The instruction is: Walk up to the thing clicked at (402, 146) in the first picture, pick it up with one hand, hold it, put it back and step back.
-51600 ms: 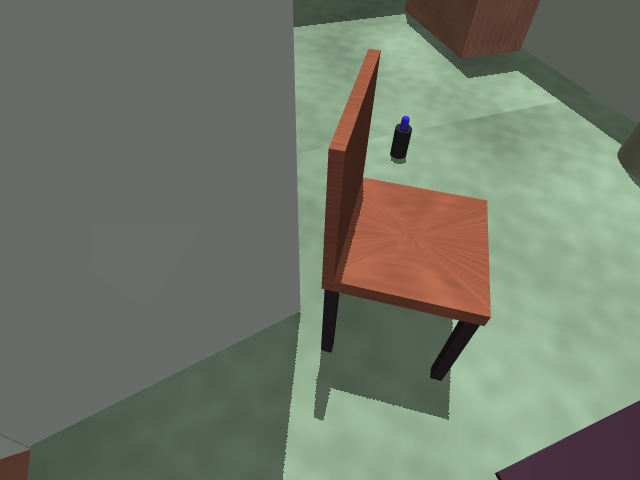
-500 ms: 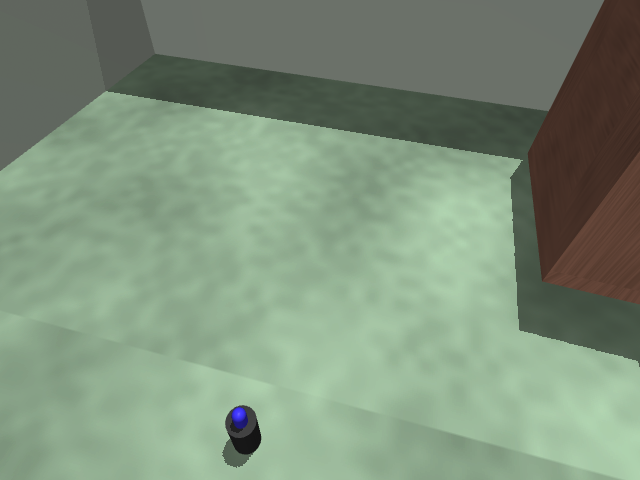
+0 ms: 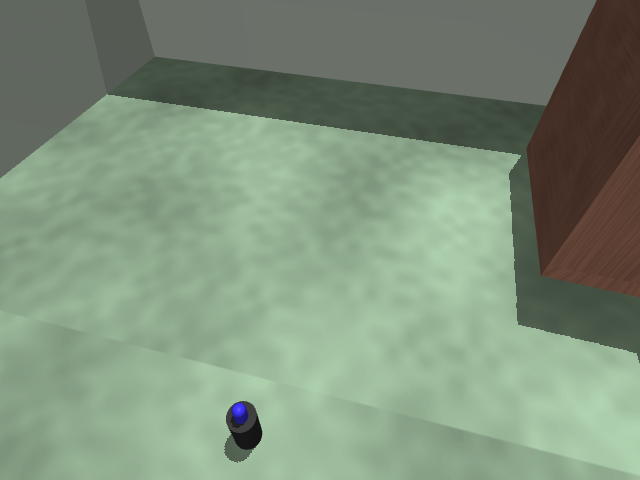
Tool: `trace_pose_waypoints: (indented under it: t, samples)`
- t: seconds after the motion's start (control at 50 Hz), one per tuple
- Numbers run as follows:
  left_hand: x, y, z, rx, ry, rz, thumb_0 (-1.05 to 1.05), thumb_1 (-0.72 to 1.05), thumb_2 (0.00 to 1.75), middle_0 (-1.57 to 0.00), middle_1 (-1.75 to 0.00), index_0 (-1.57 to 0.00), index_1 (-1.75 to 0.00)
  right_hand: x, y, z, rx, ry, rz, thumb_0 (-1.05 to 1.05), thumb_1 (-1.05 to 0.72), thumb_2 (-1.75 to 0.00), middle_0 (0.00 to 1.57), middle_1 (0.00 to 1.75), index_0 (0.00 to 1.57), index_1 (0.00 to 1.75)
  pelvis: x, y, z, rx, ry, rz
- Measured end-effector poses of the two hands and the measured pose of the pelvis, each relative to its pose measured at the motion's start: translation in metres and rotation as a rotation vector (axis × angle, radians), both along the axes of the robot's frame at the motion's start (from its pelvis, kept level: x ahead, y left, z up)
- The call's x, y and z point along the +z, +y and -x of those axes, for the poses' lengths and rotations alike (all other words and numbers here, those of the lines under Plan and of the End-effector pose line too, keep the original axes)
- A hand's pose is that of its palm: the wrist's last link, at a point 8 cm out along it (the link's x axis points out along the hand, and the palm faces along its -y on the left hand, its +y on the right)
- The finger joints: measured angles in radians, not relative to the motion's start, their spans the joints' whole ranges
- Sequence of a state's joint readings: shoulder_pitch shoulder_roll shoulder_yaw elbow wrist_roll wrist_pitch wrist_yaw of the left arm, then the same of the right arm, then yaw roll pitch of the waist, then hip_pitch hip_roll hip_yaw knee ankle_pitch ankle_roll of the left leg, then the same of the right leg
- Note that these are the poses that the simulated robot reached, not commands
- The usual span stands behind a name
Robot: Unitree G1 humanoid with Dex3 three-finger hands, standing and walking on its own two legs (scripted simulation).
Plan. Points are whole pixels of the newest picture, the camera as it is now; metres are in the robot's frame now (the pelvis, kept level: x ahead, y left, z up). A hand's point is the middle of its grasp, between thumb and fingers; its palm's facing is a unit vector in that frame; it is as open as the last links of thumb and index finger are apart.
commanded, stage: stand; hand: left
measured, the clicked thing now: (243, 422) +0.40 +0.22 -0.67
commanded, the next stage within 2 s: step back in 1.18 s
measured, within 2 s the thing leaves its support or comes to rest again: neither
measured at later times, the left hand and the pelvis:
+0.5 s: hand out of the picture +0.09 +0.24 -0.15, palm faces -0.02 -0.94 -0.34, open 7.4 cm; pelvis +0.02 -0.01 +0.00, yaw -1 degrees
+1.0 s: hand out of the picture +0.10 +0.23 -0.15, palm faces -0.03 -0.94 -0.34, open 7.4 cm; pelvis +0.03 -0.01 +0.00, yaw -1 degrees
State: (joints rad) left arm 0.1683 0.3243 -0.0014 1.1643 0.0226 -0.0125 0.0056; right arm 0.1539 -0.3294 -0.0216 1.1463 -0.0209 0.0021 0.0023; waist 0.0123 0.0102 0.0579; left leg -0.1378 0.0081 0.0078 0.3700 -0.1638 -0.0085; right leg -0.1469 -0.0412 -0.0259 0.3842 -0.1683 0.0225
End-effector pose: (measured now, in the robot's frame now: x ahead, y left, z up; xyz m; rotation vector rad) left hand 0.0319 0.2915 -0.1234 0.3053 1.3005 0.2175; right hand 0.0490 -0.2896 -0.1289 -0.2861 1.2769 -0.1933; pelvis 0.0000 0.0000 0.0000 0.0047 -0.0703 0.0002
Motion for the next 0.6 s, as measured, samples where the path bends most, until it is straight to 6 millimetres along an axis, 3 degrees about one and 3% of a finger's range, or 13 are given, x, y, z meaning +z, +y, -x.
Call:
trace_pose_waypoints:
  t: [0.2, 0.6]
  samples:
    - [0.001, -0.005, -0.022, -0.016, -0.025, 0.006, 0.00, 0.90, 0.90, -0.20, -0.30, -0.21, -0.30, 0.000, -0.004, -0.001, -0.006, 0.012, 0.000, 0.01, -0.91, -0.90, 0.20, 0.30, 0.20, 0.30, 0.001, -0.004, -0.006, -0.004, 0.008, -0.001]
    - [0.009, -0.010, -0.058, -0.031, -0.071, 0.002, 0.00, 0.90, 0.90, -0.20, -0.30, -0.21, -0.30, 0.004, -0.010, -0.030, 0.002, -0.028, 0.001, 0.01, -0.91, -0.90, 0.20, 0.30, 0.20, 0.30, 0.003, -0.009, -0.019, -0.011, 0.018, -0.001]
